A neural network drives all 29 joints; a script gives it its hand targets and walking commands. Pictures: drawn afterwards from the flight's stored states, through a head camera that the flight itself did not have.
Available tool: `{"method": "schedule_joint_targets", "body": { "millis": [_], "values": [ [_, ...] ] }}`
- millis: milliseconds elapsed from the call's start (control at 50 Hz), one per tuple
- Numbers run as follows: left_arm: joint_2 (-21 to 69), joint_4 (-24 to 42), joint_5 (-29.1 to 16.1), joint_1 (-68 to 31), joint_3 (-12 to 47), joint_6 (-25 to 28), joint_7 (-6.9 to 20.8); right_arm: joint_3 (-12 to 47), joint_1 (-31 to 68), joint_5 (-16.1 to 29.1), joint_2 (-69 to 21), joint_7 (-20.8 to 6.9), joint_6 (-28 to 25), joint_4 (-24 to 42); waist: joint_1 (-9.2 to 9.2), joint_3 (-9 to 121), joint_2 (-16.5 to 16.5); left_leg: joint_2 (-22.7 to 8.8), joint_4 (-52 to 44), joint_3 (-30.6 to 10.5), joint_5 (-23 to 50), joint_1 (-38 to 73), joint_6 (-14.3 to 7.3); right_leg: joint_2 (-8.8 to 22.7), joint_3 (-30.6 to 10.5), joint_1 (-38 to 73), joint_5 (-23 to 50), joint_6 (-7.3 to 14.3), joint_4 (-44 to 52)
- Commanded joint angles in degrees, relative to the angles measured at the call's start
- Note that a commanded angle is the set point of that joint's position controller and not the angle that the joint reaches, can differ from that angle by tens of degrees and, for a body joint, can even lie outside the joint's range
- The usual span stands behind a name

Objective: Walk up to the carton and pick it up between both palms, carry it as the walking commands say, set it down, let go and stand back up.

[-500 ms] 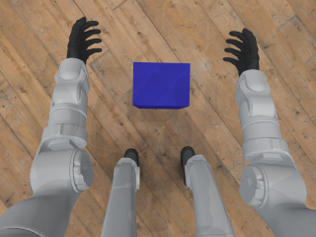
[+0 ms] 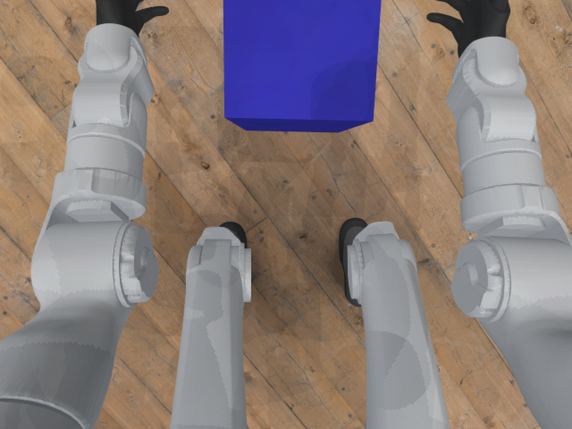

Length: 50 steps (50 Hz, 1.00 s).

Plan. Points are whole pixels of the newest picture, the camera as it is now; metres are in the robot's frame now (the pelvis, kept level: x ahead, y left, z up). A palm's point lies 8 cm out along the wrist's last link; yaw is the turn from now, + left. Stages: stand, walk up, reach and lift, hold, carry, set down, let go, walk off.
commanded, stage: reach and lift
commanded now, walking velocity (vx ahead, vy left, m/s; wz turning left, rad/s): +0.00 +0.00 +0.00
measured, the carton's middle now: (296, 81) +0.52 +0.00 -0.37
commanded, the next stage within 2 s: none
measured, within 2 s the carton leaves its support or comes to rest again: neither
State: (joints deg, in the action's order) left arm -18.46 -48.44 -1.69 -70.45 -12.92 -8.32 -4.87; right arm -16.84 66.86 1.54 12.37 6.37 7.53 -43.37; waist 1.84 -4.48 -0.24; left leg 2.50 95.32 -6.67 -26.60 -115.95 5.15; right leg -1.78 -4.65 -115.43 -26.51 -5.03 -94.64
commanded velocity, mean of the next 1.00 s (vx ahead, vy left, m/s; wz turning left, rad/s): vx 0.00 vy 0.00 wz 0.00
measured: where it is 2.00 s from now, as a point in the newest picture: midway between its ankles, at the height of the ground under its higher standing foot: (293, 279)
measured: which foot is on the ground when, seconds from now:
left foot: down 0.00-1.00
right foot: down 0.00-1.00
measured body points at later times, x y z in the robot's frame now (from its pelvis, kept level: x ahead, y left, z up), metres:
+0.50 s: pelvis -0.03 +0.00 -0.10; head +0.35 +0.00 +0.14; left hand +0.54 +0.18 -0.28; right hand +0.52 -0.19 -0.28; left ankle +0.10 +0.15 -0.48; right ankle +0.11 -0.15 -0.48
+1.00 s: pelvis -0.01 +0.00 -0.13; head +0.36 +0.00 +0.11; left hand +0.55 +0.17 -0.31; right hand +0.53 -0.19 -0.31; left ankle +0.10 +0.15 -0.48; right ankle +0.11 -0.15 -0.48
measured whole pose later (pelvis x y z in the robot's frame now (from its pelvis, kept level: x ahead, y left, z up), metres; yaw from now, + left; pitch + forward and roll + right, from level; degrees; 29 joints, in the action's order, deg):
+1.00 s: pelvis -0.01 +0.00 -0.13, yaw +0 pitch +31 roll +0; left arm -23.1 -62.1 -13.2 -84.7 -0.8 -2.7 -7.2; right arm -3.8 81.7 15.9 20.1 8.1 2.2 -59.4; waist 1.7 -29.0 1.0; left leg 2.4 124.2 -6.1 -33.8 -121.7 5.9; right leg -3.1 -5.5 -121.9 -32.9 -6.2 -123.5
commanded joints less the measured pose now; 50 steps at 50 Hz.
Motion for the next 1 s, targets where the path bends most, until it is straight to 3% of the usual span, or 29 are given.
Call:
{"method": "schedule_joint_targets", "body": {
  "millis": [0, 20, 40, 60, 80, 120, 160, 180, 200, 220, 240, 260, 280, 300, 340, 360, 380, 400, 440, 480, 500, 620, 640, 740, 760, 840, 920, 960, 980],
  "values": [
    [-4.90, 8.56, -4.13, -16.13, 3.26, 1.68, -0.36, 2.39, 11.51, 3.47, 7.31, 0.99, -1.04, 4.92, 2.83, 85.26, -2.19, 1.88, -2.69, 13.56, 15.01, 41.35, -0.58, -3.06, 12.68, 39.87, 16.40, 0.31, 2.37],
    [-7.72, 4.59, -3.59, -17.07, 2.10, 1.17, -0.48, 2.48, 14.82, 2.82, 9.65, 0.98, -0.81, 3.97, 1.06, 79.35, -1.05, 1.66, -1.76, 14.25, 10.32, 34.85, -1.26, -2.57, 11.72, 38.37, 12.41, 0.18, 1.22],
    [-8.40, 16.45, -5.26, -22.18, 4.52, 1.49, -0.76, 3.50, 18.53, 5.43, 8.87, 1.61, -1.34, 16.72, 1.69, 91.71, -2.71, 1.75, -0.42, 13.39, 16.35, 43.30, -1.52, -2.61, 11.92, 43.46, 18.18, 0.46, 0.08],
    [-9.20, 17.67, -5.70, -23.18, 5.58, 1.48, -1.42, 4.55, 19.73, 7.11, 10.45, 2.03, -1.16, 17.83, -0.35, 96.13, -5.34, 1.84, 0.44, 13.36, 18.64, 45.86, -1.52, -2.91, 11.74, 42.78, 19.68, 0.94, -1.16],
    [-10.62, 21.08, -6.01, -24.26, 5.34, 1.50, -2.35, 3.37, 19.48, 7.16, 12.82, 3.05, -1.02, 18.19, 0.64, 101.17, -4.65, 2.29, 1.65, 13.95, 22.65, 48.13, -0.95, -3.41, 11.92, 47.59, 24.53, 1.05, -2.41],
    [-12.76, -1.68, -5.34, -20.20, 4.09, 0.52, -1.68, 6.82, 19.44, 7.16, 10.64, 2.82, 0.24, 2.21, -0.11, 83.38, -0.50, 1.44, 2.66, 13.95, 9.51, 38.62, -1.65, -2.08, 12.45, 40.27, 11.29, -0.55, -3.44],
    [-13.63, 9.96, -7.70, -27.19, 6.62, 0.64, -1.96, 6.32, 23.21, 6.81, 11.55, 3.19, 0.22, 6.28, 0.60, 89.58, -1.10, 1.63, 4.62, 12.37, 12.73, 44.09, -1.81, -2.25, 12.07, 44.79, 14.96, 0.30, -5.75],
    [-14.88, 21.70, -8.70, -29.71, 5.53, 1.64, -2.90, 4.59, 25.35, 8.80, 14.00, 4.14, -0.94, 18.95, 1.59, 109.14, -1.66, 2.18, 7.52, 13.53, 22.01, 52.04, -1.77, -3.15, 11.61, 54.96, 24.90, 0.74, -6.60],
    [-15.85, 13.79, -9.97, -31.91, 7.56, 1.57, -3.36, 7.64, 29.08, 11.54, 14.46, 4.06, -1.11, 12.80, -0.33, 99.55, -0.62, 1.44, 8.16, 13.41, 18.34, 46.96, -2.06, -2.47, 11.83, 48.77, 21.57, 0.32, -9.13],
    [-13.37, 10.58, -9.31, -30.18, 6.73, 1.54, -3.40, 7.46, 28.98, 11.48, 15.45, 3.99, -1.54, 13.21, 0.45, 101.48, 0.12, 1.83, 8.92, 13.36, 19.68, 48.27, -2.14, -2.47, 11.83, 49.24, 21.78, 0.29, -9.64],
    [-16.14, 13.88, -9.57, -31.89, 6.50, 1.63, -3.59, 7.23, 29.93, 11.92, 17.78, 4.20, -1.37, 15.97, 0.35, 103.41, -0.12, 2.09, 10.16, 13.76, 20.84, 47.67, -2.08, -2.60, 11.39, 53.28, 25.27, 0.28, -11.08],
    [-15.11, 3.71, -9.78, -29.26, 7.00, 1.48, -3.33, 9.00, 26.98, 9.18, 16.48, 4.27, -0.87, 4.15, 1.00, 90.49, 2.57, 1.58, 10.87, 12.99, 17.95, 40.47, -1.72, -1.59, 11.53, 48.12, 22.31, -0.25, -12.51],
    [-14.37, 9.17, -10.90, -32.01, 8.50, 1.69, -3.31, 7.38, 27.74, 10.17, 15.28, 4.50, -1.08, 8.57, 2.11, 92.43, 0.20, 1.15, 9.91, 12.97, 17.97, 42.20, -1.99, -1.87, 11.18, 48.15, 21.87, 0.23, -11.52],
    [-15.91, -4.79, -8.69, -27.48, 6.35, 1.86, -2.97, 8.76, 26.92, 9.22, 14.06, 3.65, -1.03, -2.21, -0.69, 74.90, -0.20, 0.66, 10.73, 13.20, 11.12, 33.65, -2.52, -1.50, 10.22, 37.42, 12.97, -0.08, -11.95],
    [-11.77, -3.98, -8.90, -28.06, 7.72, 3.06, -2.37, 9.63, 29.01, 10.76, 11.69, 2.30, -2.20, -3.51, -1.07, 73.49, 1.58, 1.03, 10.56, 12.59, 9.00, 33.82, -3.03, -1.36, 10.53, 36.41, 10.77, 0.06, -11.76],
    [-12.47, -5.41, -8.53, -28.64, 7.68, 3.51, -2.30, 7.93, 27.19, 10.40, 12.81, 2.59, -2.97, -5.05, 0.79, 71.75, 0.01, 0.14, 12.21, 11.94, 8.87, 34.03, -2.55, -0.76, 10.40, 33.06, 10.35, -0.05, -12.88],
    [-12.85, -6.72, -10.09, -29.59, 9.05, 4.22, -1.91, 10.29, 28.87, 12.80, 10.28, 2.26, -3.03, -6.37, -1.56, 70.97, -0.32, 0.12, 12.58, 12.02, 8.77, 33.49, -3.17, -0.59, 9.91, 34.13, 10.20, -0.20, -13.47],
    [-9.31, -11.66, -9.46, -28.58, 10.30, 3.71, -1.47, 9.86, 28.52, 11.73, 10.88, 1.58, -3.27, -11.44, 0.44, 63.18, -1.77, -0.23, 12.08, 11.25, 5.70, 29.46, -2.52, -0.38, 10.87, 28.07, 7.83, 0.21, -14.05],
    [-11.43, -16.27, -7.24, -28.82, 7.06, 4.70, -0.44, 9.55, 27.51, 9.49, 11.09, 0.82, -3.56, -17.53, -0.63, 53.41, -1.02, -0.34, 13.72, 11.46, 2.39, 23.64, -2.61, -0.26, 9.12, 22.63, 3.28, 0.22, -13.38],
    [-10.08, -11.39, -8.48, -29.44, 7.67, 5.90, -0.44, 7.24, 28.19, 7.90, 12.18, 0.97, -5.22, -12.47, 1.35, 58.44, 0.02, 0.14, 15.46, 10.13, 8.03, 24.44, -2.51, -0.40, 9.07, 26.48, 10.45, 0.15, -16.09],
    [-11.96, -6.22, -7.68, -31.60, 5.59, 7.47, -1.14, 7.03, 28.18, 8.85, 12.10, 1.46, -5.91, -11.90, -0.21, 63.33, -2.21, 0.41, 16.30, 12.10, 10.64, 27.56, -1.31, -0.06, 8.93, 27.63, 12.36, 0.22, -16.29],
    [-13.53, -4.46, -12.00, -37.42, 11.80, 7.47, -2.64, 8.20, 36.55, 11.14, 18.13, 3.12, -7.46, -7.70, 1.47, 71.79, -2.25, -0.59, 18.71, 10.81, 10.02, 32.50, -0.87, 0.78, 10.02, 29.38, 11.11, 0.23, -19.88],
    [-13.08, -8.90, -11.77, -35.91, 12.77, 6.77, -2.54, 8.58, 35.48, 11.54, 16.86, 2.62, -6.87, -13.19, 2.75, 68.14, -2.93, -0.13, 17.35, 10.56, 5.43, 30.17, -1.44, 0.47, 11.44, 27.96, 9.53, 0.09, -19.90],
    [-13.43, 0.41, -15.29, -36.15, 14.21, 6.80, -3.88, 9.50, 32.26, 13.31, 19.54, 3.62, -7.20, -5.81, 3.72, 83.96, -1.16, 0.09, 21.48, 11.82, 16.57, 38.65, -1.31, 0.40, 11.17, 36.86, 17.76, 0.61, -21.81],
    [-14.70, -2.65, -14.06, -35.31, 11.68, 7.16, -3.66, 11.96, 32.69, 14.67, 16.93, 3.15, -7.04, -6.89, 0.46, 75.46, 0.00, 0.17, 21.02, 12.36, 13.32, 33.16, -1.60, 0.13, 10.66, 32.49, 15.73, 0.39, -21.26],
    [-12.66, -6.43, -13.25, -29.31, 11.27, 7.09, -3.25, 13.32, 31.07, 15.38, 14.96, 2.14, -6.73, -7.42, -2.74, 71.75, 0.59, -0.20, 20.35, 12.22, 13.44, 31.14, -2.09, -0.27, 9.95, 32.83, 14.92, -0.06, -21.26],
    [-10.92, -11.14, -10.87, -24.28, 11.01, 6.94, -2.11, 12.36, 24.43, 14.20, 11.07, 1.43, -6.23, -13.36, -1.51, 64.01, -0.94, -0.01, 19.19, 11.83, 11.22, 27.80, -2.34, -0.53, 10.51, 28.56, 14.79, -0.37, -20.74],
    [-10.59, -7.68, -10.36, -27.18, 10.57, 7.32, -2.45, 13.55, 26.97, 14.49, 10.54, 1.44, -6.98, -10.15, -2.70, 66.37, -0.42, -0.27, 18.96, 11.27, 14.77, 28.56, -1.83, -0.81, 10.05, 29.07, 18.44, -0.21, -20.68],
    [-10.12, -5.20, -10.44, -28.16, 11.05, 7.79, -2.41, 11.50, 27.39, 13.30, 13.03, 1.67, -7.41, -7.98, -0.94, 67.92, -0.35, -0.10, 19.26, 10.91, 16.54, 27.68, -1.88, -1.04, 9.34, 30.02, 19.88, 0.12, -20.72]
  ]
}}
